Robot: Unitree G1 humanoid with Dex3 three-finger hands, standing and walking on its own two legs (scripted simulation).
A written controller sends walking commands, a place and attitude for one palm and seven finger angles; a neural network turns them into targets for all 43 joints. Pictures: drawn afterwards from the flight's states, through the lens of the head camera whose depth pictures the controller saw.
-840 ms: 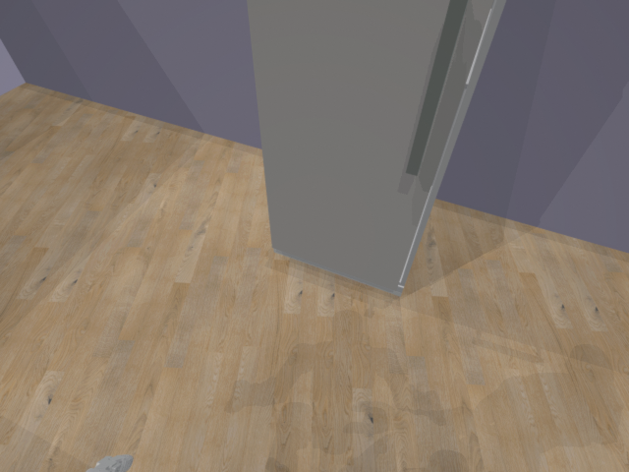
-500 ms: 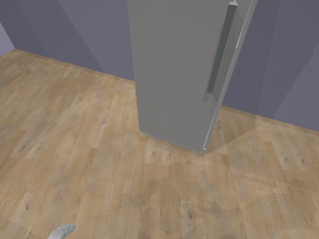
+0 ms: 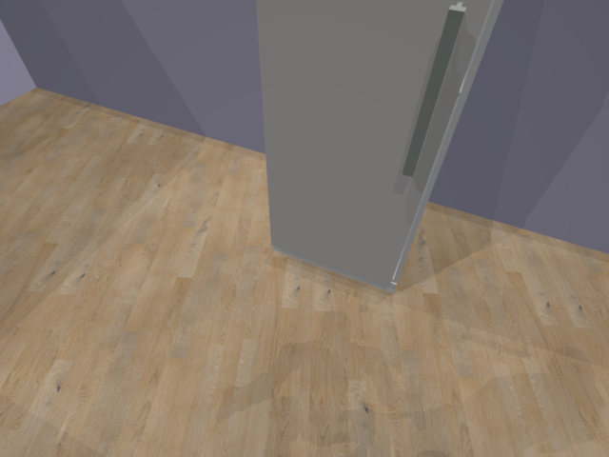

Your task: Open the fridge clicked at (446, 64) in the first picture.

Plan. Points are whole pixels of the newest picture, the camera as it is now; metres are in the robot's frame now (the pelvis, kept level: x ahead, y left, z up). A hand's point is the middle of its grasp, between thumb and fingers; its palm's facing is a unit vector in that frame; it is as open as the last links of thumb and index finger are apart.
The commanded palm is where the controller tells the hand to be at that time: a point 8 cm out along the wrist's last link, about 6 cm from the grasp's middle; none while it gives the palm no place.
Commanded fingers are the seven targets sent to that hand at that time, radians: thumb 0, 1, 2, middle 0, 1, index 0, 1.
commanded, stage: stand and wait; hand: right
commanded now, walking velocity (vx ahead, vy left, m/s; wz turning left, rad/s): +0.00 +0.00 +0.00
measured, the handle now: (430, 100) +0.82 -0.23 +0.07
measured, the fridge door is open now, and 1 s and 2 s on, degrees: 0 0 0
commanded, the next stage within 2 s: look at it before walking up in 0.16 s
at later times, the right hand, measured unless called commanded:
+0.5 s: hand out of the picture +0.07 -0.25 -0.16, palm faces -0.04 +0.95 -0.32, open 7.4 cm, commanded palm none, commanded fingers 0.00 -0.90 -0.90 0.20 0.30 0.20 0.30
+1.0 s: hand out of the picture +0.07 -0.26 -0.16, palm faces -0.02 +0.94 -0.34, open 7.4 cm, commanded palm none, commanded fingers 0.00 -0.90 -0.90 0.20 0.30 0.20 0.30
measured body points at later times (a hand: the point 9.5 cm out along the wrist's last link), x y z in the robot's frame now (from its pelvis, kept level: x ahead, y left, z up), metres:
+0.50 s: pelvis +0.00 +0.00 +0.00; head +0.00 -0.01 +0.45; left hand +0.07 +0.29 -0.13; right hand +0.07 -0.30 -0.13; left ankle +0.00 +0.12 -0.75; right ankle +0.00 -0.13 -0.75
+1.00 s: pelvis +0.00 -0.01 +0.00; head +0.01 -0.01 +0.45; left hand +0.09 +0.28 -0.13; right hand +0.07 -0.31 -0.13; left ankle +0.00 +0.12 -0.75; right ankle +0.00 -0.13 -0.75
